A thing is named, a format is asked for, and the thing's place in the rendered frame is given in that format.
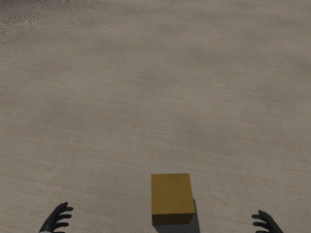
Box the carton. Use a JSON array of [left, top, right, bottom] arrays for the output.
[[151, 173, 195, 225]]

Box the robot right hand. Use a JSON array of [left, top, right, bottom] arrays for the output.
[[252, 210, 284, 233]]

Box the robot left hand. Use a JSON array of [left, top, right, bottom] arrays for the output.
[[39, 202, 74, 233]]

